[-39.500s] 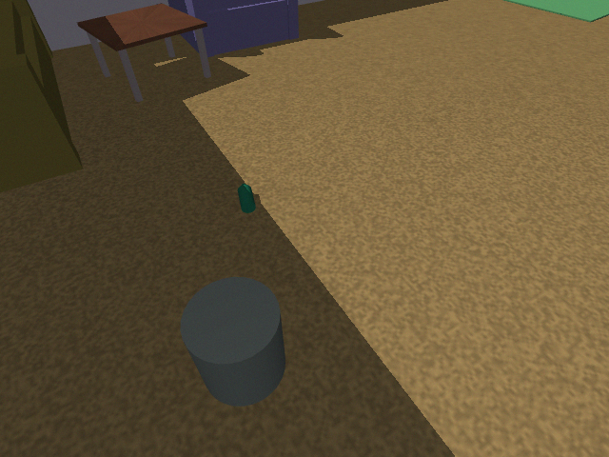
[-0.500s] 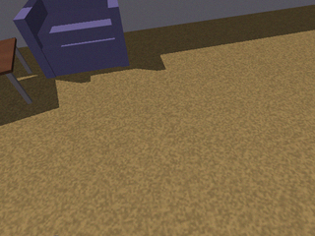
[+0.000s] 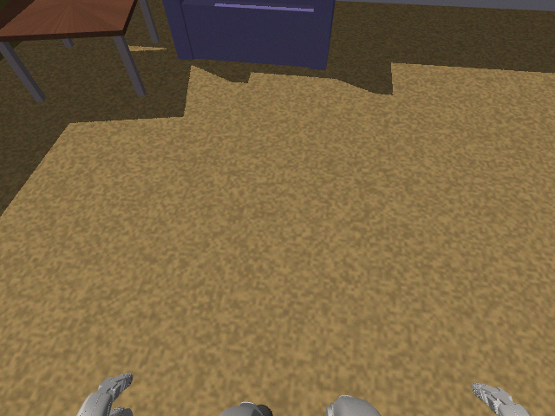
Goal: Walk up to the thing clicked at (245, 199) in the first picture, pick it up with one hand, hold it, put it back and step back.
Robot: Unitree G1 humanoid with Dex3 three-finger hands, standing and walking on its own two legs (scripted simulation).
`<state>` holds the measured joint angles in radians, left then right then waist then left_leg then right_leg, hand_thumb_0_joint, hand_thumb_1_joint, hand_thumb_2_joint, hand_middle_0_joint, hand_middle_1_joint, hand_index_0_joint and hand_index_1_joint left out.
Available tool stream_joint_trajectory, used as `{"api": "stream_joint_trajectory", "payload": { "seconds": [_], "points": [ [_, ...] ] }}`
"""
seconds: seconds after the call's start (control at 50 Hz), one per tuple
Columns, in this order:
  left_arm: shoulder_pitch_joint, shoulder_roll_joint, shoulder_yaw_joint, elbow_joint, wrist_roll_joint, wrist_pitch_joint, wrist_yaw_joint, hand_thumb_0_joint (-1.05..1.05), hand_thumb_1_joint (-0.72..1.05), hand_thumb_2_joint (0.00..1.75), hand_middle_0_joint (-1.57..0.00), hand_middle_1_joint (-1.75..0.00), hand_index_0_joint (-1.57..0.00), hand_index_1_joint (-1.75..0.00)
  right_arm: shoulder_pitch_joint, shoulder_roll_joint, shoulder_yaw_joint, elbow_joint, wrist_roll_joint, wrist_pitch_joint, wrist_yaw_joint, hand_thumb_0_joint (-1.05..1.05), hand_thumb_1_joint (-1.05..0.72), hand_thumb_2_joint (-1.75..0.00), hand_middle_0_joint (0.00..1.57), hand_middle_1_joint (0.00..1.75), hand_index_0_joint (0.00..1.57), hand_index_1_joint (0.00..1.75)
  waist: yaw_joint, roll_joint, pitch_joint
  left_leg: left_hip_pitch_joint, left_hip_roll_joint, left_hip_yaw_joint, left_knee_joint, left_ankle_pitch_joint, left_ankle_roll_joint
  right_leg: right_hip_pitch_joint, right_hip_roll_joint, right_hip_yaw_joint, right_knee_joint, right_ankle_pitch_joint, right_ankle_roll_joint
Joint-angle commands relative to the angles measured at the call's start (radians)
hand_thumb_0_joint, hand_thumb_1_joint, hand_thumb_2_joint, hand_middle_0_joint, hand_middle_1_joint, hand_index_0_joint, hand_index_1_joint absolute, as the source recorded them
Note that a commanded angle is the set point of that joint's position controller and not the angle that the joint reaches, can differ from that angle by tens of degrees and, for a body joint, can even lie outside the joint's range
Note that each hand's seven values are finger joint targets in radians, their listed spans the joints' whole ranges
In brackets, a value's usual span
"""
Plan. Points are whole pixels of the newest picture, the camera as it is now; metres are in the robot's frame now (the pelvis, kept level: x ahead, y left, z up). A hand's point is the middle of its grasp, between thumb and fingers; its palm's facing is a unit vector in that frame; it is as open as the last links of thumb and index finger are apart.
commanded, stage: walk up
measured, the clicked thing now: out of the picture +0.33 +1.40 -0.72
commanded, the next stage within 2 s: none
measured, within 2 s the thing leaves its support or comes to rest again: neither
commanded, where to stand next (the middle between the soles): +0.06 +0.08 m, yaw +70 degrees
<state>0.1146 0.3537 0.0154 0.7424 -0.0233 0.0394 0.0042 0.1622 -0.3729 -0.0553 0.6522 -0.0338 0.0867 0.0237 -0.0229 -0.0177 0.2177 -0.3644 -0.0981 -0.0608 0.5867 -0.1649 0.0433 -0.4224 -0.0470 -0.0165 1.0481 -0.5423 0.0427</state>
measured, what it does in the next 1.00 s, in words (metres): steps on the spot, turning left: right foot, then left foot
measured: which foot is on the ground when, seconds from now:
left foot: down 0.00-0.10, up 0.12-0.54, down 0.56-1.00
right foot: up 0.00-0.06, down 0.08-0.56, up 0.58-1.00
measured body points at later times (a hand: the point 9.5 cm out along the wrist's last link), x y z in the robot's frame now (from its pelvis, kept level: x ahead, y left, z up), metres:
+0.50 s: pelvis -0.09 -0.02 +0.00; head -0.07 -0.01 +0.45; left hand -0.17 +0.34 -0.08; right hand +0.14 -0.30 -0.09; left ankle -0.14 +0.14 -0.70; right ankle +0.06 -0.14 -0.72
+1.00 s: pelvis -0.08 +0.06 +0.02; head -0.10 +0.10 +0.46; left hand -0.29 +0.33 -0.12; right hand +0.18 -0.14 -0.06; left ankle -0.16 +0.12 -0.72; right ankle +0.08 -0.01 -0.67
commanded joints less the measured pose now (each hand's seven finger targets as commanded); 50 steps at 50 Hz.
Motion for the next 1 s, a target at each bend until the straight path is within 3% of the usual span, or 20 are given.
{"api": "stream_joint_trajectory", "payload": {
  "seconds": [0.0, 0.06, 0.08, 0.1, 0.12, 0.14, 0.2, 0.26, 0.38, 0.46, 0.5, 0.52, 0.54, 0.56, 0.58, 0.66, 0.74, 0.82, 0.92, 0.98],
  "points": [
    [0.112, 0.216, 0.091, -0.044, -0.008, -0.034, 0.049, 0.0, 0.9, 0.9, -0.2, -0.3, -0.2, -0.3, 0.05, -0.216, -0.094, -0.125, -0.035, -0.028, 0.016, 0.0, -0.9, -0.9, 0.2, 0.3, 0.2, 0.3, -0.012, 0.156, -0.287, 0.16, 0.166, -0.254, -0.063, 0.698, 0.155, 0.089, 0.069, -0.033, -0.292, 0.086, -0.021],
    [0.281, 0.237, 0.109, -0.011, 0.008, -0.047, 0.057, 0.0, 0.9, 0.9, -0.2, -0.3, -0.2, -0.3, -0.068, -0.203, -0.092, -0.181, -0.029, -0.026, 0.028, 0.0, -0.9, -0.9, 0.2, 0.3, 0.2, 0.3, 0.118, 0.04, -0.383, -0.089, 0.091, -0.269, 0.064, 0.279, 0.082, 0.4, 0.034, 0.009, -0.538, 0.381, -0.071],
    [0.25, 0.313, 0.128, -0.021, 0.028, -0.05, 0.061, 0.0, 0.9, 0.9, -0.2, -0.3, -0.2, -0.3, -0.027, -0.139, -0.075, -0.179, -0.02, -0.025, 0.026, 0.0, -0.9, -0.9, 0.2, 0.3, 0.2, 0.3, 0.123, -0.231, -0.356, -0.288, -0.048, -0.144, 0.235, -0.162, 0.005, 0.473, -0.2, 0.236, -0.691, 0.394, -0.13],
    [0.119, 0.39, 0.148, -0.074, 0.048, -0.043, 0.064, 0.0, 0.9, 0.9, -0.2, -0.3, -0.2, -0.3, 0.062, -0.168, -0.082, -0.159, -0.032, -0.017, 0.022, 0.0, -0.9, -0.9, 0.2, 0.3, 0.2, 0.3, 0.072, -0.285, -0.331, -0.291, -0.019, -0.088, 0.447, -0.379, -0.073, 0.277, -0.495, 0.459, -0.773, 0.289, -0.239],
    [-0.003, 0.392, 0.151, -0.104, 0.048, -0.039, 0.06, 0.0, 0.9, 0.9, -0.2, -0.3, -0.2, -0.3, 0.115, -0.251, -0.111, -0.126, -0.035, 0.0, 0.018, 0.0, -0.9, -0.9, 0.2, 0.3, 0.2, 0.3, 0.024, -0.221, -0.266, -0.215, 0.057, -0.111, 0.586, -0.348, -0.072, 0.105, -0.547, 0.49, -0.818, 0.097, -0.312],
    [-0.063, 0.372, 0.153, -0.113, 0.05, -0.044, 0.06, 0.0, 0.9, 0.9, -0.2, -0.3, -0.2, -0.3, 0.133, -0.277, -0.122, -0.1, -0.035, 0.003, 0.028, 0.0, -0.9, -0.9, 0.2, 0.3, 0.2, 0.3, -0.007, -0.19, -0.208, -0.202, 0.087, -0.097, 0.645, -0.296, -0.075, 0.055, -0.53, 0.435, -0.812, 0.073, -0.338],
    [0.002, 0.287, 0.134, -0.059, 0.051, -0.07, 0.069, 0.0, 0.9, 0.9, -0.2, -0.3, -0.2, -0.3, 0.108, -0.234, -0.108, -0.058, -0.033, -0.012, 0.069, 0.0, -0.9, -0.9, 0.2, 0.3, 0.2, 0.3, 0.005, -0.118, -0.172, -0.21, 0.08, -0.086, 0.632, -0.132, -0.074, 0.111, -0.263, 0.091, -0.708, 0.244, -0.155],
    [0.122, 0.327, 0.154, -0.029, 0.047, -0.079, 0.061, 0.0, 0.9, 0.9, -0.2, -0.3, -0.2, -0.3, 0.115, -0.215, -0.092, -0.06, -0.031, -0.013, 0.088, 0.0, -0.9, -0.9, 0.2, 0.3, 0.2, 0.3, 0.053, -0.128, -0.235, -0.3, 0.113, -0.056, 0.561, -0.137, -0.079, 0.354, -0.276, 0.053, -0.663, 0.379, -0.165],
    [0.097, 0.405, 0.183, -0.077, 0.081, -0.093, 0.02, 0.0, 0.9, 0.9, -0.2, -0.3, -0.2, -0.3, 0.047, -0.251, -0.105, -0.04, -0.015, -0.013, 0.081, 0.0, -0.9, -0.9, 0.2, 0.3, 0.2, 0.3, 0.088, -0.238, -0.2, -0.223, 0.192, 0.045, 0.338, -0.284, -0.088, 0.27, -0.378, 0.063, -0.753, -0.074, -0.232],
    [0.014, 0.424, 0.184, -0.085, 0.09, -0.088, 0.0, 0.0, 0.9, 0.9, -0.2, -0.3, -0.2, -0.3, 0.179, -0.246, -0.11, 0.036, 0.018, -0.027, 0.085, 0.0, -0.9, -0.9, 0.2, 0.3, 0.2, 0.3, 0.025, -0.256, -0.258, 0.05, 0.151, 0.166, 0.209, -0.295, -0.044, 0.061, -0.369, -0.053, -0.748, -0.204, -0.185],
    [-0.035, 0.405, 0.168, -0.072, 0.084, -0.062, -0.004, 0.0, 0.9, 0.9, -0.2, -0.3, -0.2, -0.3, 0.414, -0.262, -0.136, 0.133, 0.017, -0.036, 0.066, 0.0, -0.9, -0.9, 0.2, 0.3, 0.2, 0.3, -0.117, -0.033, -0.357, 0.325, 0.111, 0.185, 0.075, -0.297, -0.034, -0.077, -0.307, -0.144, -0.46, -0.262, -0.129],
    [-0.009, 0.339, 0.143, -0.07, 0.075, -0.045, -0.01, 0.0, 0.9, 0.9, -0.2, -0.3, -0.2, -0.3, 0.445, -0.295, -0.149, 0.152, 0.012, -0.038, 0.052, 0.0, -0.9, -0.9, 0.2, 0.3, 0.2, 0.3, -0.141, 0.14, -0.28, 0.389, 0.079, 0.099, -0.027, -0.382, -0.009, -0.249, -0.226, -0.182, -0.256, -0.267, -0.094],
    [-0.004, 0.258, 0.111, -0.087, 0.063, -0.036, -0.016, 0.0, 0.9, 0.9, -0.2, -0.3, -0.2, -0.3, 0.429, -0.368, -0.157, 0.14, -0.001, -0.038, 0.031, 0.0, -0.9, -0.9, 0.2, 0.3, 0.2, 0.3, -0.142, 0.393, -0.155, 0.336, 0.207, -0.262, -0.264, -0.69, 0.058, -0.469, -0.102, -0.226, 0.077, -0.181, -0.047],
    [-0.02, 0.236, 0.091, -0.105, 0.048, -0.04, -0.02, 0.0, 0.9, 0.9, -0.2, -0.3, -0.2, -0.3, 0.279, -0.408, -0.14, 0.086, -0.013, -0.056, 0.018, 0.0, -0.9, -0.9, 0.2, 0.3, 0.2, 0.3, -0.067, 0.351, -0.069, 0.104, 0.344, -0.622, -0.449, -0.874, 0.129, -0.494, -0.078, -0.093, 0.222, -0.027, -0.024],
    [-0.089, 0.329, 0.116, -0.118, 0.048, -0.052, -0.018, 0.0, 0.9, 0.9, -0.2, -0.3, -0.2, -0.3, 0.204, -0.468, -0.139, 0.068, 0.001, -0.063, 0.023, 0.0, -0.9, -0.9, 0.2, 0.3, 0.2, 0.3, -0.074, 0.266, -0.013, -0.039, 0.422, -0.801, -0.569, -0.993, 0.208, -0.453, -0.093, 0.013, 0.176, 0.04, -0.021],
    [0.211, 0.336, 0.124, 0.051, 0.044, -0.055, -0.046, 0.0, 0.9, 0.9, -0.2, -0.3, -0.2, -0.3, 0.062, -0.34, -0.087, 0.048, 0.03, -0.108, -0.013, 0.0, -0.9, -0.9, 0.2, 0.3, 0.2, 0.3, 0.086, 0.198, -0.086, 0.033, 0.234, -0.374, -0.356, -0.511, 0.099, -0.269, -0.095, 0.042, 0.128, 0.29, -0.026],
    [0.153, 0.309, 0.121, 0.028, 0.051, -0.026, -0.055, 0.0, 0.9, 0.9, -0.2, -0.3, -0.2, -0.3, 0.209, -0.302, -0.073, 0.097, 0.04, -0.155, -0.039, 0.0, -0.9, -0.9, 0.2, 0.3, 0.2, 0.3, 0.047, 0.116, -0.122, 0.108, 0.213, -0.396, -0.379, -0.373, 0.024, -0.218, -0.066, 0.059, 0.062, 0.389, -0.028],
    [0.091, 0.298, 0.113, -0.019, 0.051, -0.025, -0.049, 0.0, 0.9, 0.9, -0.2, -0.3, -0.2, -0.3, 0.287, -0.304, -0.077, 0.103, 0.033, -0.173, -0.059, 0.0, -0.9, -0.9, 0.2, 0.3, 0.2, 0.3, 0.015, 0.123, -0.142, 0.245, 0.24, -0.45, -0.332, -0.222, 0.051, -0.273, -0.058, 0.087, -0.047, 0.371, -0.026],
    [0.022, 0.246, 0.092, -0.058, 0.043, -0.041, -0.041, 0.0, 0.9, 0.9, -0.2, -0.3, -0.2, -0.3, 0.39, -0.282, -0.076, 0.098, 0.024, -0.188, -0.08, 0.0, -0.9, -0.9, 0.2, 0.3, 0.2, 0.3, -0.025, 0.136, -0.173, 0.401, 0.253, -0.432, -0.162, 0.441, 0.072, -0.308, -0.042, 0.088, -0.179, 0.272, -0.043],
    [0.011, 0.231, 0.086, -0.07, 0.043, -0.042, -0.033, 0.0, 0.9, 0.9, -0.2, -0.3, -0.2, -0.3, 0.391, -0.285, -0.081, 0.079, 0.029, -0.189, -0.092, 0.0, -0.9, -0.9, 0.2, 0.3, 0.2, 0.3, -0.02, 0.136, -0.196, 0.397, 0.269, -0.461, -0.09, 0.638, 0.085, -0.272, -0.035, 0.08, -0.184, 0.22, -0.061]
  ]
}}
